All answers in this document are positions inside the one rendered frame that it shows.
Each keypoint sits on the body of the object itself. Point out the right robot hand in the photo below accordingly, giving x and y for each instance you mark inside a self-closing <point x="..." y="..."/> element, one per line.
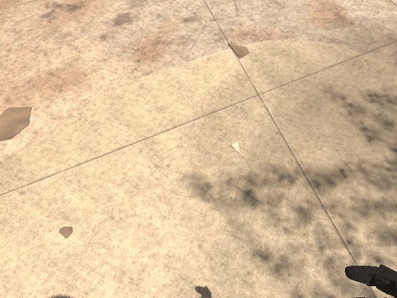
<point x="384" y="278"/>

